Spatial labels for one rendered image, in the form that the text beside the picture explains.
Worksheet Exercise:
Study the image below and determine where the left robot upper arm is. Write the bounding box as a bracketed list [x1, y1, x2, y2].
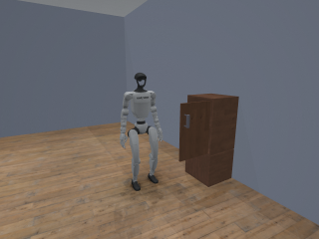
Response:
[148, 91, 157, 113]

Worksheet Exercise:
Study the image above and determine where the left robot shin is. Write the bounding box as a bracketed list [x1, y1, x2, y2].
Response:
[149, 158, 158, 176]

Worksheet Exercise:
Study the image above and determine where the right robot upper arm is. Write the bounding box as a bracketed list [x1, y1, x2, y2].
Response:
[123, 92, 133, 116]

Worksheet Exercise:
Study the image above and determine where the handle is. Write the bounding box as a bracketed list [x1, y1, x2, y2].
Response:
[184, 115, 190, 128]

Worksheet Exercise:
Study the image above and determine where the robot left forearm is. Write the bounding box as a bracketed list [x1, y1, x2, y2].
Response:
[152, 111, 160, 128]

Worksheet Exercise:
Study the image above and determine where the robot right forearm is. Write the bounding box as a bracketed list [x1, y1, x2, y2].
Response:
[120, 110, 128, 133]

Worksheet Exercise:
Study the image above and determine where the right robot foot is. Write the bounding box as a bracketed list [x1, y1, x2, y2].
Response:
[132, 179, 141, 191]

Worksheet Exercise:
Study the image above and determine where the cupboard door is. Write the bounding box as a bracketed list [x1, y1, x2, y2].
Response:
[178, 101, 211, 162]

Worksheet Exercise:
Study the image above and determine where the left robot hand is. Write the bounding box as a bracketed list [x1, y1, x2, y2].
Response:
[157, 127, 163, 141]

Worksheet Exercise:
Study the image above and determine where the right robot hand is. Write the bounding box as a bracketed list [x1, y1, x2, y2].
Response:
[120, 132, 128, 148]

